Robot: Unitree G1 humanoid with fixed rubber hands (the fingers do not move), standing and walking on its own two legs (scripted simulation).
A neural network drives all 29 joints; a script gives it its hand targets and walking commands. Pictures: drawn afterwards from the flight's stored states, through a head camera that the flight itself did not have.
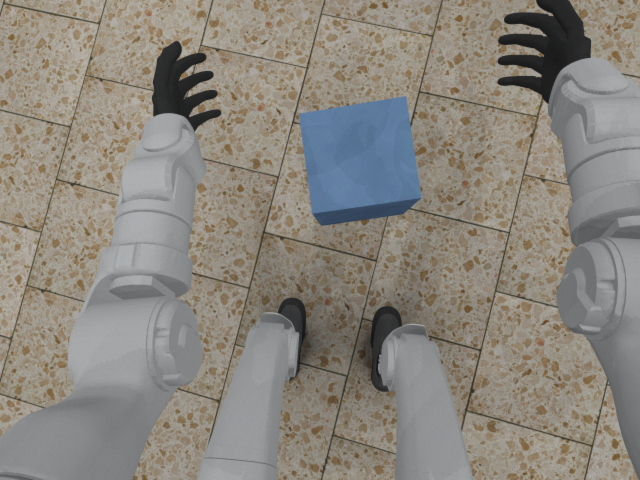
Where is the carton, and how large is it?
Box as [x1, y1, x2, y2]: [299, 96, 420, 225]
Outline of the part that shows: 405,96 299,113 312,213 321,225 403,213 420,198 419,184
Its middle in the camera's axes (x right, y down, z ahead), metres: +0.09 -0.16 +0.87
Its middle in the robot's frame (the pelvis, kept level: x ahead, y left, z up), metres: +0.55 +0.00 -0.53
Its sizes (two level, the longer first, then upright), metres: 0.210 0.200 0.250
